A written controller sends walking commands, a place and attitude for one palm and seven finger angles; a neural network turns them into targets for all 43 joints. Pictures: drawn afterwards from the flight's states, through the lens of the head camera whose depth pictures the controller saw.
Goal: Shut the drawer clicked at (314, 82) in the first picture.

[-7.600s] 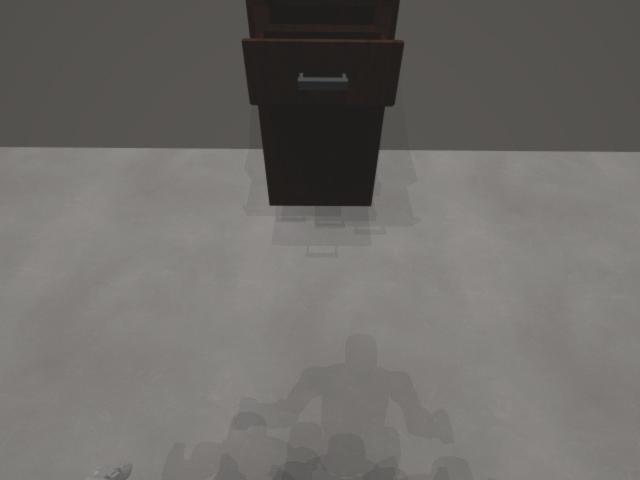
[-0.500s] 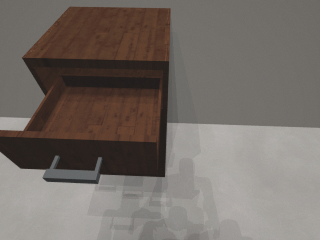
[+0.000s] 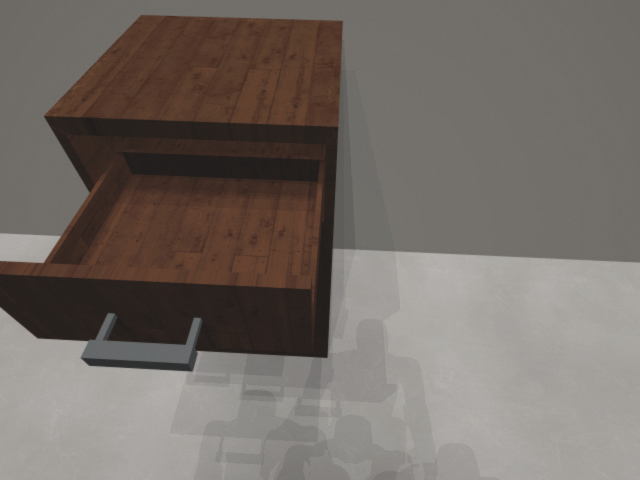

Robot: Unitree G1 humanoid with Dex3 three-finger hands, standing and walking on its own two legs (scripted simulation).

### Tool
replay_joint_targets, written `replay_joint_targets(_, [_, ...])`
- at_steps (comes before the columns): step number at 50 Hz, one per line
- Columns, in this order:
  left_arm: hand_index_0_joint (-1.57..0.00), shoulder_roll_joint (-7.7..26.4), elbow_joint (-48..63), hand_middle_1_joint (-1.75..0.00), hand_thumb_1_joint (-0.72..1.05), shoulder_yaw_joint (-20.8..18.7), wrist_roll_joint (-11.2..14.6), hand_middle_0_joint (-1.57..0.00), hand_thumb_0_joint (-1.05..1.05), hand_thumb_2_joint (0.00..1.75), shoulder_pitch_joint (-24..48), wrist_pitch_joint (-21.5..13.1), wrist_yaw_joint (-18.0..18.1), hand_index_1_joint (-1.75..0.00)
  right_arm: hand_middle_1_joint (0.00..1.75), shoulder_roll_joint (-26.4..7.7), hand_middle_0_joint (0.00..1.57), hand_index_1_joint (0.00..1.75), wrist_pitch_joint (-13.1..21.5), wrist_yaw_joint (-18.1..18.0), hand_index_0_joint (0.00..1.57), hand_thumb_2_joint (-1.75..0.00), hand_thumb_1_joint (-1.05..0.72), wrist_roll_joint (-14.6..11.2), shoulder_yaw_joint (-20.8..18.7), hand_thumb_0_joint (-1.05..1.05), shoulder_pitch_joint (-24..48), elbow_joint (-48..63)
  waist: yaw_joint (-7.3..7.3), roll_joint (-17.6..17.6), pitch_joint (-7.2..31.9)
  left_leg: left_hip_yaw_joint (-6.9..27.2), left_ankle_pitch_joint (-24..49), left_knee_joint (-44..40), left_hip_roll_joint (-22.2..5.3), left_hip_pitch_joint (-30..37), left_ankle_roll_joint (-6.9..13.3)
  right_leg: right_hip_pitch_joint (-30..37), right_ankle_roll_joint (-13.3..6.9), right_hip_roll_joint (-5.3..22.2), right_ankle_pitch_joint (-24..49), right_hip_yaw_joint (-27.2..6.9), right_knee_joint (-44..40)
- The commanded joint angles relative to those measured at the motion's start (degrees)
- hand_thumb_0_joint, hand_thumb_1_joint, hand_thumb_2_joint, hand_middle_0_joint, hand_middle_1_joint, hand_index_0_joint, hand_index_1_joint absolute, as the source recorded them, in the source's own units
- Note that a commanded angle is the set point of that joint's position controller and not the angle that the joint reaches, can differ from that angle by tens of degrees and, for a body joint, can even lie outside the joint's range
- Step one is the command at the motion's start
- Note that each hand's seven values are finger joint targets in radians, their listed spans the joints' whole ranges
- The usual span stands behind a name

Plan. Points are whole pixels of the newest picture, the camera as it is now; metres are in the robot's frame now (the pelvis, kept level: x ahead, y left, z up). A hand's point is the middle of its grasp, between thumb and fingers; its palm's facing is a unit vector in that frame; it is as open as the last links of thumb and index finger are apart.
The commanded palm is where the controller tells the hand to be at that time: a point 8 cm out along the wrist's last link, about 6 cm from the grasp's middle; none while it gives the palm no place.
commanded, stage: look again from close up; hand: left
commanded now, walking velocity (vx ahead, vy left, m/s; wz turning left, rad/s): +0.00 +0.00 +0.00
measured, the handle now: (147, 339) +0.28 +0.26 -0.01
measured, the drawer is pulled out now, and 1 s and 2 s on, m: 0.29 0.29 0.29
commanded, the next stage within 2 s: raise the hand and make a fist in 0.04 s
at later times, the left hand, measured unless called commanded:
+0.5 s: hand out of the picture +0.11 +0.17 -0.04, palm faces +0.08 -1.00 +0.01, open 6.7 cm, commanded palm +0.09 +0.23 -0.03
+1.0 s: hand (141, 469) +0.13 +0.20 +0.02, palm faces +0.06 -0.99 -0.08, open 3.7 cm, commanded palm +0.09 +0.25 +0.02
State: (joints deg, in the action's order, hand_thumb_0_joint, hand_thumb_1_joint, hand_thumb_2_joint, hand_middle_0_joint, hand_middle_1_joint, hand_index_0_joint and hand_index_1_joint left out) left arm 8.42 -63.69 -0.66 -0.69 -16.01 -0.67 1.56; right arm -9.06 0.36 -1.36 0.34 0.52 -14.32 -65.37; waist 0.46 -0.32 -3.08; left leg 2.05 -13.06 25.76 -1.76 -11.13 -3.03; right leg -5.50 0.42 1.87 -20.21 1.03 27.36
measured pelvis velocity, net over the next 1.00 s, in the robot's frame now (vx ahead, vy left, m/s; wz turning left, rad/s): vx -0.06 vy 0.02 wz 0.01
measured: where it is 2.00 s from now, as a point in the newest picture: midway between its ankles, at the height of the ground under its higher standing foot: outside the picture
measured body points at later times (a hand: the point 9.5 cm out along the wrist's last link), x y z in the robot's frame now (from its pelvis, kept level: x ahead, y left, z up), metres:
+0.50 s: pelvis -0.05 +0.00 -0.05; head -0.03 +0.01 +0.40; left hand +0.10 +0.22 -0.04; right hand +0.17 -0.25 -0.09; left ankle +0.01 +0.16 -0.74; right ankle -0.06 -0.12 -0.74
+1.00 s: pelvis -0.06 +0.02 -0.06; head -0.05 +0.01 +0.39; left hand +0.12 +0.25 +0.02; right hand +0.09 -0.21 -0.14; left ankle +0.01 +0.16 -0.74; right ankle -0.06 -0.12 -0.74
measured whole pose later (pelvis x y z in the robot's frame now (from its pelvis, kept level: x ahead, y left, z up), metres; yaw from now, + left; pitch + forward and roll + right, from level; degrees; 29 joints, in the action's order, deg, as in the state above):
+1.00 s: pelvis -0.06 +0.02 -0.06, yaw +0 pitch +6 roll -2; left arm 12.0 12.5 -8.0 13.0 -30.8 -14.8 -8.9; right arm -11.7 13.3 -4.2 -2.0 0.9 -17.4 -33.4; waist -0.6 2.5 5.3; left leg 3.4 -21.8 57.1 -2.3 -41.6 -1.9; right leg -34.3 1.4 1.1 -28.8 1.6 56.9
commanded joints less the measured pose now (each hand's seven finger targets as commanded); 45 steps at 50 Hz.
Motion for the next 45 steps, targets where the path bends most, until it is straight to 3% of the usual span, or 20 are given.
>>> replay_joint_targets(1, [-0.2,6.6,1.1,-0.3,0.9,-1.2,-0.2,-0.2,0.0,0.9,-4.6,-0.6,0.4,-0.3,0.3,-5.3,0.2,0.3,0.9,-0.6,0.2,-0.9,-0.9,0.2,-1.1,0.0,-3.0,1.8,0.1,0.3,-0.6,0.4,15.2,-2.0,-2.6,3.1,3.4,-4.9,-1.5,3.4,15.4,-2.1,-5.7])
replay_joint_targets(6, [-0.2,6.4,0.8,-0.3,0.9,-1.2,-0.2,-0.2,0.0,0.9,-5.0,-0.7,0.4,-0.3,0.3,-5.1,0.2,0.3,0.8,-0.7,0.2,-0.9,-0.9,0.2,-1.1,0.0,-2.7,1.8,0.17,-0.4,-1.3,0.2,14.6,-2.1,-2.5,3.1,3.3,-5.1,-1.5,3.5,16.4,-2.1,-6.3])
replay_joint_targets(7, [-0.2,7.7,-0.7,-0.3,0.9,-1.2,-0.9,-0.2,0.0,0.9,-10.2,-2.8,2.8,-0.3,0.3,-6.8,0.2,0.3,1.5,-0.1,0.2,-0.9,-0.9,-0.3,-1.9,0.0,3.9,6.5,2.48,-6.1,-2.0,-2.4,13.4,12.9,-2.9,-2.9,2.0,-5.9,1.4,7.7,48.1,-8.9,-8.6])
replay_joint_targets(8, [-0.22,19.3,92.0,-0.32,0.9,-3.8,11.7,-0.22,0.0,0.9,33.2,-16.0,1.5,-0.32,0.3,-15.6,0.2,0.3,10.5,-2.9,0.2,-0.9,-0.9,-2.2,-2.2,0.0,0.8,24.1,-5.2,7.1,26.3,-4.7,18.9,2.4,2.1,13.3,5.5,0.7,-0.9,3.3,44.3,-2.4,0.4])
replay_joint_targets(9, [-0.24,14.6,72.3,-0.34,0.9,-5.9,6.2,-0.24,0.0,0.9,6.3,-11.8,4.2,-0.34,0.3,-9.0,0.2,0.3,15.4,-5.0,0.2,-0.9,-0.9,-1.1,-1.7,0.0,4.4,20.6,0.68,17.9,26.1,-5.8,26.4,0.7,0.6,17.4,6.1,-1.2,-2.1,-0.4,29.7,0.0,4.2])
replay_joint_targets(10, [-0.26,11.0,70.2,-0.37,0.9,-3.5,7.3,-0.26,0.0,0.9,5.4,-8.8,7.4,-0.37,0.3,-10.4,0.2,0.3,17.2,-5.0,0.2,-0.9,-0.9,-2.1,-2.7,0.0,5.1,18.2,-0.71,15.3,18.9,-3.9,24.3,2.0,-0.5,11.0,4.4,-6.9,-1.8,-0.8,17.6,3.4,2.1])
replay_joint_targets(11, [-0.28,-2.5,54.9,-0.39,0.9,3.4,7.6,-0.28,0.0,0.9,-12.7,-2.6,6.4,-0.39,0.3,-8.1,0.2,0.3,17.1,-4.0,0.2,-0.9,-0.9,-3.4,-2.4,0.0,2.7,17.8,-2.23,5.6,11.5,-3.2,20.3,1.8,-1.0,6.1,5.0,-10.7,-1.1,-0.8,15.8,4.9,1.8])
replay_joint_targets(12, [-0.3,-2.3,71.4,-0.41,0.9,4.6,10.1,-0.3,0.0,0.9,-1.6,-5.0,4.3,-0.41,0.3,-9.8,0.2,0.3,17.8,-4.2,0.2,-0.9,-0.9,-3.7,-2.9,0.0,4.1,23.2,-2.2,3.1,6.8,-2.3,16.5,2.8,-0.2,2.1,4.6,-11.3,-0.3,-0.6,18.1,5.2,2.5])
replay_joint_targets(14, [-0.34,2.0,69.0,-0.45,0.9,-0.1,8.5,-0.34,0.0,0.9,-5.9,-10.2,2.4,-0.45,0.3,-11.1,0.2,0.3,19.5,-4.5,0.2,-0.9,-0.9,-1.6,-4.3,0.0,4.6,25.4,-3.6,-4.8,5.2,-2.8,8.4,7.0,1.7,-3.0,5.0,-19.0,0.3,-1.5,12.0,5.7,2.8])
replay_joint_targets(16, [-0.38,-2.1,59.9,-0.5,0.9,0.0,8.6,-0.38,0.0,0.9,-16.2,-15.1,-1.5,-0.5,0.3,-10.4,0.2,0.3,19.7,-3.3,0.2,-0.9,-0.9,-0.8,-4.6,0.0,5.2,28.8,-1.13,-12.7,3.3,-2.4,4.9,10.3,2.2,-10.2,4.2,-24.0,0.3,-2.2,8.0,6.2,6.4])
replay_joint_targets(19, [-0.44,-1.7,55.4,-0.56,0.9,-2.8,11.8,-0.44,0.0,0.9,-26.3,-25.0,-10.8,-0.56,0.3,-10.2,0.2,0.3,19.4,-0.9,0.2,-0.9,-0.9,-0.5,-5.6,0.0,8.7,33.4,2.75,-16.0,5.4,-2.8,-0.3,16.7,2.2,-22.3,2.7,-27.6,0.1,-1.9,6.0,4.4,13.9])
replay_joint_targets(20, [-0.46,1.7,61.6,-0.58,0.9,-5.1,12.0,-0.46,0.0,0.9,-22.8,-28.1,-12.4,-0.58,0.3,-10.4,0.2,0.3,19.6,-0.4,0.2,-0.9,-0.9,-0.5,-5.6,0.0,8.4,35.7,4.28,-9.0,9.5,-3.6,0.4,18.1,2.7,-21.8,2.8,-25.8,-0.6,-1.4,6.8,2.8,15.8])
replay_joint_targets(22, [-0.5,7.9,77.9,-0.62,0.9,-8.8,12.3,-0.5,0.0,0.9,-14.3,-34.0,-13.9,-0.62,0.3,-9.9,0.2,0.3,20.1,-0.3,0.2,-0.9,-0.9,0.2,-5.9,0.0,8.4,39.6,4.08,6.8,21.7,-5.2,3.3,21.2,2.8,-16.5,3.1,-25.2,-1.7,-1.5,7.1,1.3,19.6])
replay_joint_targets(23, [-0.52,8.6,81.5,-0.65,0.9,-9.0,12.3,-0.52,0.0,0.9,-12.6,-36.0,-14.0,-0.65,0.3,-9.3,0.2,0.3,20.2,-0.4,0.2,-0.9,-0.9,0.3,-5.5,0.0,7.7,40.0,3.07,9.8,23.2,-5.1,4.0,22.8,2.5,-15.6,3.4,-27.0,-1.9,-1.8,7.1,1.5,21.0])
replay_joint_targets(25, [-0.56,11.8,84.3,-0.69,0.9,-12.2,11.9,-0.56,0.0,0.9,-7.7,-39.2,-13.0,-0.69,0.3,-9.1,0.2,0.3,19.4,-0.9,0.2,-0.9,-0.9,0.5,-5.4,0.0,6.8,38.5,0.61,8.4,19.8,-3.3,0.7,26.5,1.8,-19.9,3.8,-33.4,-1.9,-2.4,3.3,1.5,23.3])
replay_joint_targets(26, [-0.58,8.3,83.9,-0.71,0.9,-9.4,11.9,-0.58,0.0,0.9,-6.5,-40.8,-13.2,-0.71,0.3,-8.6,0.2,0.3,19.1,-1.0,0.2,-0.9,-0.9,0.6,-4.9,0.0,7.9,39.0,-0.38,7.8,16.3,-2.5,-3.0,27.6,1.6,-23.0,3.8,-37.3,-2.0,-2.5,-0.9,1.8,24.1])
replay_joint_targets(30, [-0.66,5.9,78.0,-0.8,0.9,-5.9,13.0,-0.66,0.0,0.9,-7.4,-35.2,-14.9,-0.8,0.3,-10.3,0.2,0.3,18.1,-1.7,0.2,-0.9,-0.9,-1.3,-4.0,0.0,8.6,41.9,-2.57,3.7,9.4,-0.6,-17.4,27.6,1.1,-29.8,4.3,-41.5,-1.5,-2.2,-15.5,-0.1,21.0])
replay_joint_targets(34, [-0.74,8.3,82.3,-0.88,0.9,-3.7,14.2,-0.74,0.0,0.9,-5.9,-22.1,-18.9,-0.88,0.3,-11.1,0.2,0.3,16.9,-3.8,0.2,-0.9,-0.9,-2.6,-3.0,0.0,7.4,45.8,-1.67,2.5,15.8,-0.7,-18.3,25.2,1.9,-27.0,4.8,-35.3,-0.7,-1.7,-18.6,-2.0,16.6])
replay_joint_targets(37, [-0.8,11.3,85.6,-0.95,0.9,-9.0,15.0,-0.8,0.0,0.9,-7.7,-16.0,-17.1,-0.95,0.3,-10.0,0.2,0.3,16.3,-4.7,0.2,-0.9,-0.9,-2.8,-2.7,0.0,7.3,46.0,0.04,1.7,18.1,-0.4,-15.1,24.2,1.7,-24.7,4.8,-32.0,-0.7,-1.9,-16.7,-1.2,15.9])
replay_joint_targets(45, [-0.96,9.1,85.5,-1.12,0.9,-11.0,14.1,-0.96,0.0,0.9,-13.5,-17.3,-9.2,-1.12,0.3,-8.7,0.2,0.3,17.0,-3.7,0.2,-0.9,-0.9,-2.0,-2.3,0.0,8.2,43.7,1.03,0.8,10.8,-0.3,-12.3,21.2,1.3,-24.2,4.2,-32.3,-0.8,-2.7,-12.9,2.8,16.6])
